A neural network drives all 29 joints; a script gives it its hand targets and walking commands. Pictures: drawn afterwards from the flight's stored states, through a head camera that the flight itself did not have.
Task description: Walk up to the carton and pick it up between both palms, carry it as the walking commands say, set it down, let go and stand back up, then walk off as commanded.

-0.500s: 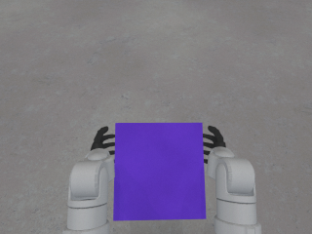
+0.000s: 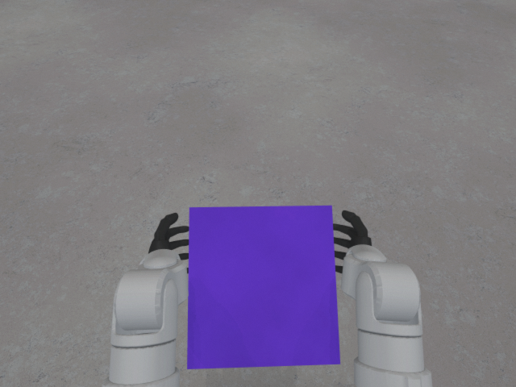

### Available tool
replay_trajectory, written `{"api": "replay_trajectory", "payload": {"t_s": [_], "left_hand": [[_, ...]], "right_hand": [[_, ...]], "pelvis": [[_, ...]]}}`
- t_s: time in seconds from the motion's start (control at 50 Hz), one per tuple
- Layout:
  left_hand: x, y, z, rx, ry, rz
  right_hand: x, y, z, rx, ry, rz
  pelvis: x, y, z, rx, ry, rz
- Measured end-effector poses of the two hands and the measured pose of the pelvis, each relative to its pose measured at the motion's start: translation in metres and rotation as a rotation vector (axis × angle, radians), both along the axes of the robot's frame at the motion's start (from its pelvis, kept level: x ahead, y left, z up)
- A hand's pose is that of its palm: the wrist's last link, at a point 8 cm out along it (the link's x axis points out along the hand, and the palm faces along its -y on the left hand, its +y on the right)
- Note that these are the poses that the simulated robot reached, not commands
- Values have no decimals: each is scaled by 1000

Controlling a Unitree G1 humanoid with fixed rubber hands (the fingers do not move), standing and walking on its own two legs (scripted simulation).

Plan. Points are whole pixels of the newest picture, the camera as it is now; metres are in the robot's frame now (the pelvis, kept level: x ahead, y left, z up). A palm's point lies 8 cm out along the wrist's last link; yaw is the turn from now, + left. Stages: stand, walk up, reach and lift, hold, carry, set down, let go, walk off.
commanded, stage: carry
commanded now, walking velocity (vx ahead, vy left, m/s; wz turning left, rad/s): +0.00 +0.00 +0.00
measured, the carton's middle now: (258, 273) +0.33 +0.00 -0.04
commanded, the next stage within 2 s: none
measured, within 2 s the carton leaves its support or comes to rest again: neither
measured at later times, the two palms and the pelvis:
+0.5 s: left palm (167, 262) +0.31 +0.14 +0.03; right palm (350, 259) +0.32 -0.15 +0.03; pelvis +0.04 +0.00 +0.01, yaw +0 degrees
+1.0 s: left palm (153, 289) +0.27 +0.15 +0.04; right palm (353, 283) +0.27 -0.14 +0.04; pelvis +0.00 +0.01 +0.01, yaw +0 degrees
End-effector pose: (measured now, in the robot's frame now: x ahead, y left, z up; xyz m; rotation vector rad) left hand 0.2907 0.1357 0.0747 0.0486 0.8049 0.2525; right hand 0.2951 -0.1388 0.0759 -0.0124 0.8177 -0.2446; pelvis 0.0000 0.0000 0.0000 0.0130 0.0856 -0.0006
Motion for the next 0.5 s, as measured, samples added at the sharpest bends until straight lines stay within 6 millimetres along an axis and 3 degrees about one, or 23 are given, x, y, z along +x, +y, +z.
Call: {"api": "replay_trajectory", "payload": {"t_s": [0.14,0.26,0.5], "left_hand": [[18,-1,-20,37,18,-13],[24,2,-41,-14,-1,-70],[23,6,-42,-33,-62,-110]], "right_hand": [[20,0,-25,-27,16,49],[23,-4,-43,-33,-1,74],[26,-6,-49,0,-58,105]], "pelvis": [[17,-2,2,2,-12,-9],[26,0,5,-3,4,0],[39,0,6,-15,-5,6]]}}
